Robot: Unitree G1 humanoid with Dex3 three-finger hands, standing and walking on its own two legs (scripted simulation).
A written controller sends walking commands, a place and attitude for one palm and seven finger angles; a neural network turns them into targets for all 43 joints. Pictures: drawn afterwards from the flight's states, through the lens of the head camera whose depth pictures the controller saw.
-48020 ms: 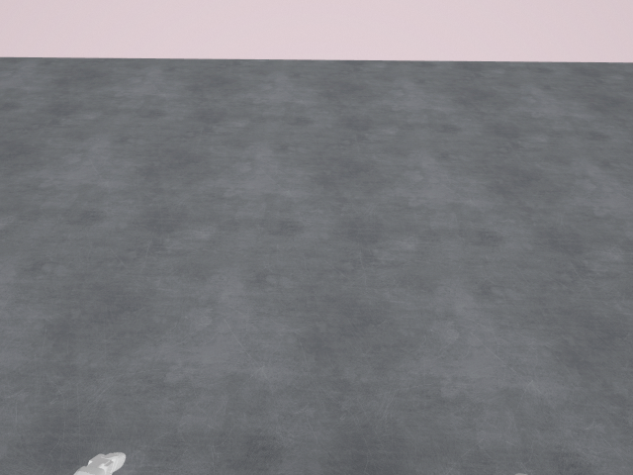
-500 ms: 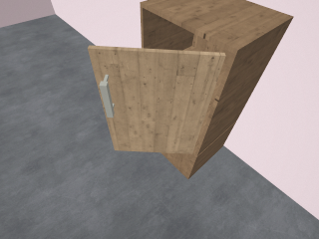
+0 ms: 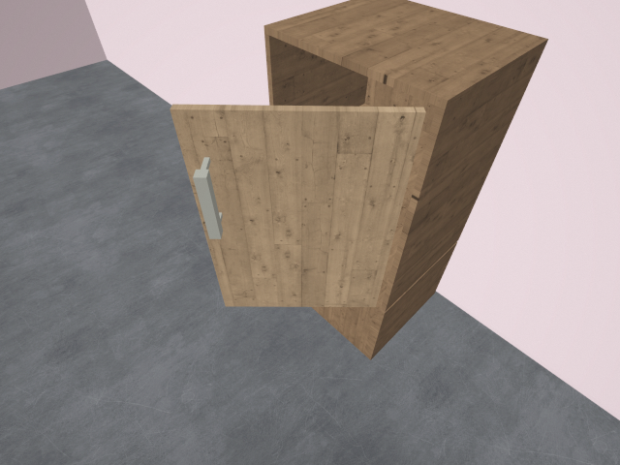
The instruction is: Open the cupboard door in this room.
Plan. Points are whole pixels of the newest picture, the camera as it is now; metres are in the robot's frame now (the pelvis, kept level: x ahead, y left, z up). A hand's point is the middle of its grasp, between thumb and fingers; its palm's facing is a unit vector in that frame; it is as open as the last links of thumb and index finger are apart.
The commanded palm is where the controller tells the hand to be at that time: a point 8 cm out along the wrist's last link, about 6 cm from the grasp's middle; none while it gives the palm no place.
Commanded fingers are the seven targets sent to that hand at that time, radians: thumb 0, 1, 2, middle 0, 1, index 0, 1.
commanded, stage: look again from close up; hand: left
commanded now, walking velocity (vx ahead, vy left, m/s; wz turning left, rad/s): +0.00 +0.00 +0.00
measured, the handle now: (211, 199) +0.57 +0.22 +0.00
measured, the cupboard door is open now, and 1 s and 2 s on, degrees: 46 46 46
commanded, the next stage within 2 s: raise the hand with hooked fingers in 0.12 s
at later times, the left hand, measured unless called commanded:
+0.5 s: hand (168, 407) +0.19 +0.18 +0.00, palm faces +0.13 -0.99 -0.04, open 7.9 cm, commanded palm +0.10 +0.24 -0.05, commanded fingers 0.00 0.55 0.75 -0.23 -0.53 -0.23 -0.53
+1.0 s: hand (154, 424) +0.18 +0.21 -0.04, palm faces -0.01 -1.00 -0.01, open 10.7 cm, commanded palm +0.15 +0.27 -0.02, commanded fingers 0.00 -0.03 0.50 -0.27 -0.90 -0.27 -0.90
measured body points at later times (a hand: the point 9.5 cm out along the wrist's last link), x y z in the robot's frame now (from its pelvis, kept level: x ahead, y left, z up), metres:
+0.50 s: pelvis -0.05 -0.01 -0.04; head -0.03 -0.01 +0.41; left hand +0.18 +0.24 +0.01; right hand +0.13 -0.26 -0.12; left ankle +0.02 +0.11 -0.73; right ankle -0.07 -0.10 -0.73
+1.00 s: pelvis -0.06 -0.01 -0.08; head -0.01 -0.01 +0.37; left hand +0.18 +0.27 -0.04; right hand +0.10 -0.23 -0.17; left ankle +0.02 +0.11 -0.73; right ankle -0.07 -0.11 -0.73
